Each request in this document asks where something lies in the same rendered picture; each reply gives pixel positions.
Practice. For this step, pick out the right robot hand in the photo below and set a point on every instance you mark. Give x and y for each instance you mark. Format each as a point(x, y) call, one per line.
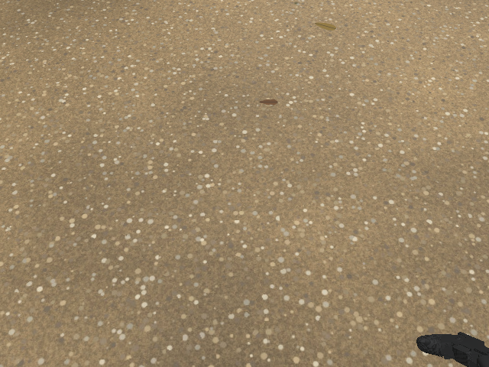
point(463, 348)

